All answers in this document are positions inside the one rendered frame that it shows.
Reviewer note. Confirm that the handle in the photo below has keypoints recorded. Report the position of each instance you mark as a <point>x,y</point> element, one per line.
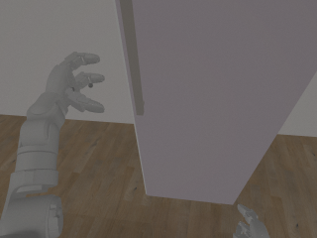
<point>132,51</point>

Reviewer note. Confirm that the robot left hand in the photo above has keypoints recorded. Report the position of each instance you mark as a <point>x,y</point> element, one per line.
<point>61,80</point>

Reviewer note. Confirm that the robot left forearm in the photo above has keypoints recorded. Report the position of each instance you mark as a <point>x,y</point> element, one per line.
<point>35,170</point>

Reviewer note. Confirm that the robot left upper arm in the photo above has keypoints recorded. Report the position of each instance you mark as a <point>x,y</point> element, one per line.
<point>33,217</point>

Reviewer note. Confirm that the robot right hand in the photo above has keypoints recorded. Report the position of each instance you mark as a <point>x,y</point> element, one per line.
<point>256,228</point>

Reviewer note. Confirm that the fridge door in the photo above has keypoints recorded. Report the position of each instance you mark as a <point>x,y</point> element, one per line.
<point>219,78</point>

